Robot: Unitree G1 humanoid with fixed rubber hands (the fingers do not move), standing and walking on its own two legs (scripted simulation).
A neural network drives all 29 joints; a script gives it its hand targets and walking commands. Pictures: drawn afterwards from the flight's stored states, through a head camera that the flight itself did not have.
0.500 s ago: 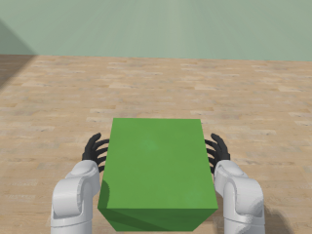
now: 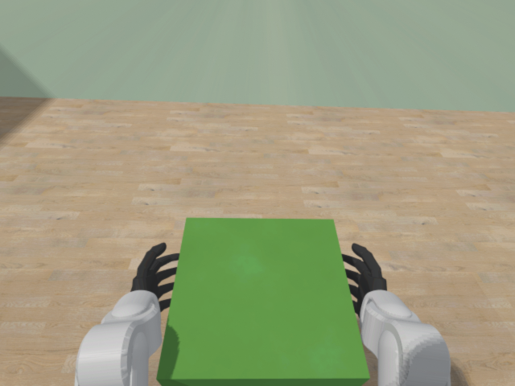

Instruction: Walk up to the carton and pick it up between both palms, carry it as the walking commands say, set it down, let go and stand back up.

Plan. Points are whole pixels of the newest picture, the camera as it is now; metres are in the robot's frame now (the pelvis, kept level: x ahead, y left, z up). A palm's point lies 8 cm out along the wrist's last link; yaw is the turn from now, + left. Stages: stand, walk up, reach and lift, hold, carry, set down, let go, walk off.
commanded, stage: carry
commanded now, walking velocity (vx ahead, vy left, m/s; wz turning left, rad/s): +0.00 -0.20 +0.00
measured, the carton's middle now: (258, 323) +0.24 +0.00 +0.03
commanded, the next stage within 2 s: none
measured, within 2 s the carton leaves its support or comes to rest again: neither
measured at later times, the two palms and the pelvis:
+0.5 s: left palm (144, 319) +0.21 +0.15 +0.09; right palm (377, 308) +0.22 -0.15 +0.10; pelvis -0.02 -0.01 +0.01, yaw +1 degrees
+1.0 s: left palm (239, 337) +0.19 +0.03 +0.09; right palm (473, 328) +0.20 -0.27 +0.09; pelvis -0.04 -0.13 +0.00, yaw +2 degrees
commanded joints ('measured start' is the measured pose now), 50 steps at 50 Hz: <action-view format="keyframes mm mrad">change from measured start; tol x16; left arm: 1 -436 -789 -641 -111 -269 -13 -114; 50 -388 -767 -668 -197 -267 -24 -102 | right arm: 1 -421 798 632 -96 257 -14 128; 50 -328 778 644 -138 273 -29 125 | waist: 1 -3 -23 -120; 9 30 211 -139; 13 9 -257 -120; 21 4 -58 -224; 24 -2 327 -127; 35 -4 289 -162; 38 7 168 -215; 41 3 -301 -216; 48 -5 -73 -200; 50 -6 348 -154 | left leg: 1 106 1 0 -36 -109 31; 9 -141 200 -217 -279 -353 47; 14 -95 -80 10 456 -275 25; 20 120 -85 35 9 -217 60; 24 300 429 -542 -353 161 224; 32 347 174 -121 -159 670 103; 38 230 104 -79 1 356 34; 41 -64 -64 45 295 -465 -28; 47 123 -58 37 -94 -28 26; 50 309 360 -468 -298 302 183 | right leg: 1 -28 -177 195 -281 -328 39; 8 93 -95 138 134 -171 85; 14 15 -325 365 -472 -423 -23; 20 192 -227 186 -296 -39 -22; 26 -210 -49 204 369 -207 103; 34 -45 -12 60 73 -182 139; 38 248 -63 49 -257 34 111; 41 362 -326 305 -185 669 -74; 48 128 -182 129 0 274 12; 50 -156 -41 96 224 -291 98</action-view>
